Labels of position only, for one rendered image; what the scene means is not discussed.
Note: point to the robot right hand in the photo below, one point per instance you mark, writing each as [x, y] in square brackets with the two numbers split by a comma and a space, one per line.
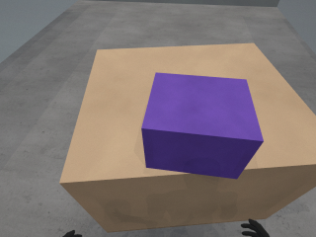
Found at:
[254, 225]

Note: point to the pedestal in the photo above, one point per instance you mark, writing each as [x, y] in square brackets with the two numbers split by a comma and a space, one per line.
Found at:
[105, 169]

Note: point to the carton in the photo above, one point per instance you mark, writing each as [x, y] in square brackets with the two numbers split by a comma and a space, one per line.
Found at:
[200, 125]

